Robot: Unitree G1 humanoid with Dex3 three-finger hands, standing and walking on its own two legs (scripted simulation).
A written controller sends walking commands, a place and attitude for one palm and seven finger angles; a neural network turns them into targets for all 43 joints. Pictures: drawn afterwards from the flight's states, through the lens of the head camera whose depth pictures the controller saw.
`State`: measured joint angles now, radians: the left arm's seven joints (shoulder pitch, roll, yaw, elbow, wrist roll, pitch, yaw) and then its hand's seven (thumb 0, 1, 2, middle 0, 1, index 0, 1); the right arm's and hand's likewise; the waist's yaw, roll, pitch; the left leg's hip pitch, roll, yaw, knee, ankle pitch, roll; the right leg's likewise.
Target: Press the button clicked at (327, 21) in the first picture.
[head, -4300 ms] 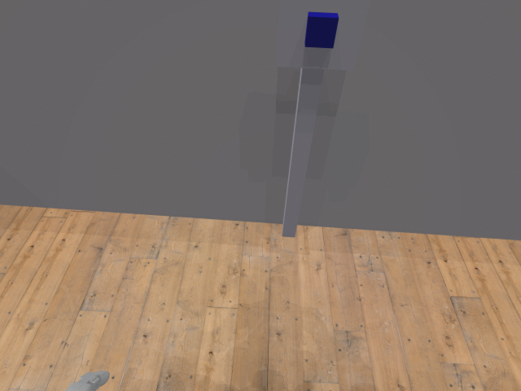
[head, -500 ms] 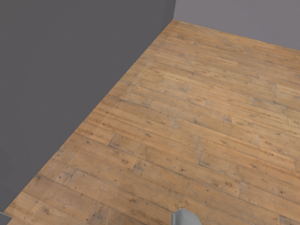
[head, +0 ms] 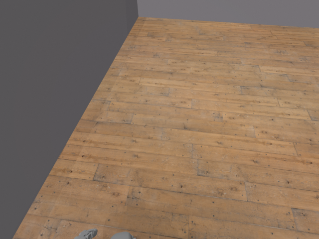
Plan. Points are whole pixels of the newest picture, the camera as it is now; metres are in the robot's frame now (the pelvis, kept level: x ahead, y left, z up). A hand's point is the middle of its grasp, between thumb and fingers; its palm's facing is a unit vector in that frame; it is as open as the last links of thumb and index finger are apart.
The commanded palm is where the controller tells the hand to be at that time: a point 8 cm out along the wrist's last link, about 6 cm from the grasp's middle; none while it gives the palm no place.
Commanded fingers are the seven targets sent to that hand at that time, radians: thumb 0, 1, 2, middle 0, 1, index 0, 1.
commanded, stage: turn to face it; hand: left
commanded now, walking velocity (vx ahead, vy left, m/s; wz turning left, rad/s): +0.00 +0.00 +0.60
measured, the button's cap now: out of the picture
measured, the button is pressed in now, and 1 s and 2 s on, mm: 0 0 0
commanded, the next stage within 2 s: none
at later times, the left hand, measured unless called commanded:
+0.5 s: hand out of the picture +0.03 +0.25 -0.16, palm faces +0.27 -0.93 -0.26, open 7.4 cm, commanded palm none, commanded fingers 0.00 0.90 0.90 -0.20 -0.30 -0.20 -0.30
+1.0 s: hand out of the picture -0.05 +0.16 -0.15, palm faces +0.55 -0.79 -0.26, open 7.3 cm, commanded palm none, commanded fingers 0.00 0.90 0.90 -0.20 -0.30 -0.20 -0.30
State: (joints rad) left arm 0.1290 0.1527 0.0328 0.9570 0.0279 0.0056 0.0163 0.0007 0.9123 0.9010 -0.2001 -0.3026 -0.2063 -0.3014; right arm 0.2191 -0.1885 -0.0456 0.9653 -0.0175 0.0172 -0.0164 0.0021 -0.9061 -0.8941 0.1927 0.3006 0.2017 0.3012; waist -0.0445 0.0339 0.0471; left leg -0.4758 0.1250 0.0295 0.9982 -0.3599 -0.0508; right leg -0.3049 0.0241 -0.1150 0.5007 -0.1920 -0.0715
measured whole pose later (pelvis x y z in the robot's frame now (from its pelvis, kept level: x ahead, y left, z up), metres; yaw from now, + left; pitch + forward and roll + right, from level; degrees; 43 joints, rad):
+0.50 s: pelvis +0.01 +0.02 +0.01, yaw +14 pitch +3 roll -2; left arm 0.17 0.24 0.09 0.96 0.01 0.06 0.02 0.01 0.91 0.90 -0.19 -0.30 -0.20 -0.30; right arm 0.26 -0.18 -0.06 0.97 -0.02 0.02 -0.01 0.00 -0.90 -0.89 0.20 0.30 0.21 0.30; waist -0.03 0.00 0.07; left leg -0.32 -0.01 -0.03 0.45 -0.18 0.04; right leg -0.44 -0.06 0.00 0.94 -0.44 0.09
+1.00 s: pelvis +0.00 -0.04 +0.01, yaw +34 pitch +0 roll +2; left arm 0.23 0.18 0.03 0.90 0.03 0.01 0.02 0.00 0.91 0.90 -0.20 -0.30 -0.21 -0.30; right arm 0.16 -0.28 -0.10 0.95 -0.02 0.09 0.03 0.01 -0.91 -0.89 0.19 0.30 0.20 0.30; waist -0.01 0.02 0.09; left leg -0.46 0.06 0.03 1.01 -0.39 -0.09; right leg -0.18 -0.13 -0.25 0.51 -0.31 -0.01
